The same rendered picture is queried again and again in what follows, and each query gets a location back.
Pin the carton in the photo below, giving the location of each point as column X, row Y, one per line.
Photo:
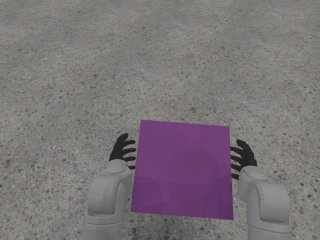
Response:
column 183, row 169

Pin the robot left forearm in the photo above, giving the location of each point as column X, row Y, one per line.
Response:
column 105, row 202

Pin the robot right forearm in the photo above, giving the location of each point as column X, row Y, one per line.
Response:
column 268, row 205

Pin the robot left hand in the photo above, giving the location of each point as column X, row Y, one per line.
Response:
column 117, row 152

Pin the robot right hand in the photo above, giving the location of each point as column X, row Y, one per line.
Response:
column 246, row 160

